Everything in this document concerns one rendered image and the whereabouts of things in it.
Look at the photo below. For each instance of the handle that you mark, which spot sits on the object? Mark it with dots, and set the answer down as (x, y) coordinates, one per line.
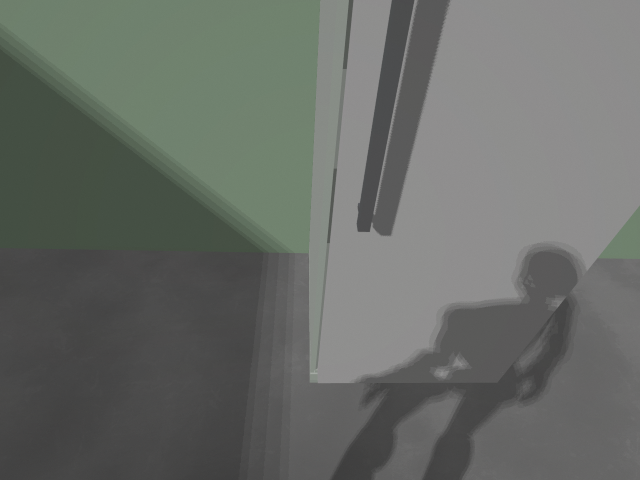
(396, 38)

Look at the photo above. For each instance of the fridge door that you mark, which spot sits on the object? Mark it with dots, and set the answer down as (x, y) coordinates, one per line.
(512, 161)

